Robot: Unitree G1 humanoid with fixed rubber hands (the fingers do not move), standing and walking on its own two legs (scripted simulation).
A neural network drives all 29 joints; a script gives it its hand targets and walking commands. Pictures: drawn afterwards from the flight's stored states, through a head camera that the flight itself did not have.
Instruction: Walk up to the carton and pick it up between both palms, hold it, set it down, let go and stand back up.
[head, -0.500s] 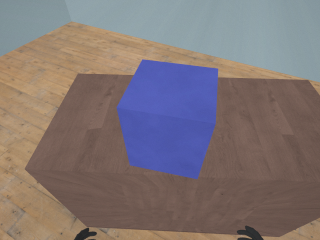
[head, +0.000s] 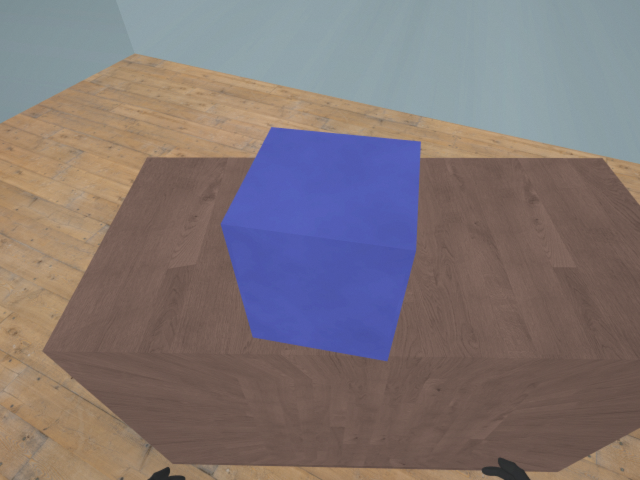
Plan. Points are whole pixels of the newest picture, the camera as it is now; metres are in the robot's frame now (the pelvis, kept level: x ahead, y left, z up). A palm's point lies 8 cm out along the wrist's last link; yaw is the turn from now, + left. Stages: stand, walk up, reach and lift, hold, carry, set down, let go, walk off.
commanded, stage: stand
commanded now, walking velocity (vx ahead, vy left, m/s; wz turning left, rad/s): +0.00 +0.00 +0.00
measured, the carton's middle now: (330, 246) +0.44 +0.00 +0.05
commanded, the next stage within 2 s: walk up in 0.80 s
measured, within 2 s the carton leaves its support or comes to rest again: neither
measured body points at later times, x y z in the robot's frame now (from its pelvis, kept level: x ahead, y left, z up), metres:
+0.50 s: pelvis -0.01 -0.01 +0.00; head +0.01 -0.01 +0.45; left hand +0.11 +0.24 -0.11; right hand +0.09 -0.26 -0.12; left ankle -0.01 +0.12 -0.72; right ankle +0.00 -0.12 -0.72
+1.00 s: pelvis -0.01 +0.00 +0.01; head +0.00 +0.00 +0.46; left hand +0.08 +0.24 -0.11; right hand +0.07 -0.26 -0.11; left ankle -0.01 +0.12 -0.72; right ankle +0.00 -0.12 -0.72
